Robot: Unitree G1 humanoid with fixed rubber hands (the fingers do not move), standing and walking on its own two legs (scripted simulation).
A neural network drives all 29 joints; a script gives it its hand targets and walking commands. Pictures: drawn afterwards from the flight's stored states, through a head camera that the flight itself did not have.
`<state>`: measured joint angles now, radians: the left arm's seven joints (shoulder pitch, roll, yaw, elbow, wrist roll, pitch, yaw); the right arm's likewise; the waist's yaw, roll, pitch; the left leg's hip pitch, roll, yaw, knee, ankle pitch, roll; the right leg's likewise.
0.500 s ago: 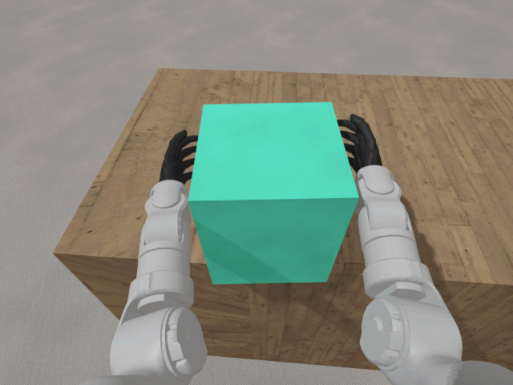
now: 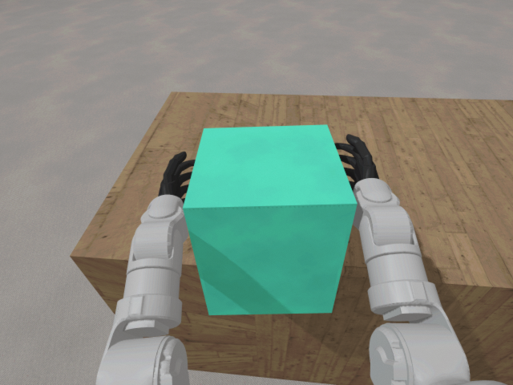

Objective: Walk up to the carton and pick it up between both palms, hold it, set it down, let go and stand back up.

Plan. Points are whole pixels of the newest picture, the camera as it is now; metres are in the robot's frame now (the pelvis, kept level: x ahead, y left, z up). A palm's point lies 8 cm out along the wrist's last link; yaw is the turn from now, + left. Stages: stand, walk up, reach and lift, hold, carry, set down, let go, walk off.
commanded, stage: reach and lift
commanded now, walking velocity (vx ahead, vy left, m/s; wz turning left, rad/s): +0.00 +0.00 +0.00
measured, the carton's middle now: (267, 220) +0.36 +0.00 +0.07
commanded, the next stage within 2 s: hold in 1.20 s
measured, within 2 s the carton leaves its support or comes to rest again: neither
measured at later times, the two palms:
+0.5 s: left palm (171, 209) +0.34 +0.15 +0.13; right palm (371, 191) +0.35 -0.16 +0.15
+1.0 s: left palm (176, 221) +0.32 +0.13 +0.13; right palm (384, 208) +0.32 -0.17 +0.14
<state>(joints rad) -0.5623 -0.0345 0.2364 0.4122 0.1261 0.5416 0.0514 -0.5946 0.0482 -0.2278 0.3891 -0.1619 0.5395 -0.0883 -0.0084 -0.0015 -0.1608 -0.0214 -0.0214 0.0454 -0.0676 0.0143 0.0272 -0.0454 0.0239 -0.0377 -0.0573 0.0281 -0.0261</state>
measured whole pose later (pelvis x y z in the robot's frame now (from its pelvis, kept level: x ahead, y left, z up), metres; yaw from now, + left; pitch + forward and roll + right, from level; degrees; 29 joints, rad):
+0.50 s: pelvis -0.06 -0.01 -0.01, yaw +1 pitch +7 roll +0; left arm -0.77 -0.02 0.35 0.62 0.20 0.50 0.02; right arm -0.80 0.04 -0.36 0.59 -0.22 0.50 -0.07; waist -0.01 0.00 -0.15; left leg -0.28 -0.01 0.03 0.18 -0.02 0.02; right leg -0.29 0.02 -0.06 0.16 0.01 -0.04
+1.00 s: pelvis -0.03 -0.01 +0.00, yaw +1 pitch -1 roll +0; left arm -0.49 -0.03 0.19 0.19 0.13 0.71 0.02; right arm -0.50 0.07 -0.18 0.15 -0.15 0.72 -0.10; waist -0.02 0.01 -0.06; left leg -0.02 -0.01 0.03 0.02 0.00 0.01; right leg -0.04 0.03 -0.06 0.05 0.00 -0.04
